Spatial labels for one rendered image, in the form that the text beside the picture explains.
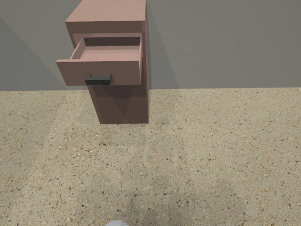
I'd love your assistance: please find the drawer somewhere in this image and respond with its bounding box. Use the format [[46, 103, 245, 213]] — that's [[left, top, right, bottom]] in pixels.
[[56, 36, 143, 86]]

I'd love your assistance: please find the cabinet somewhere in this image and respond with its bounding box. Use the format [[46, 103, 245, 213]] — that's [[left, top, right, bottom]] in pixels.
[[65, 0, 149, 124]]

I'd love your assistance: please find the handle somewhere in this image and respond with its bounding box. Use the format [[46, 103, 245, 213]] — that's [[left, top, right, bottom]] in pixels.
[[85, 73, 111, 85]]

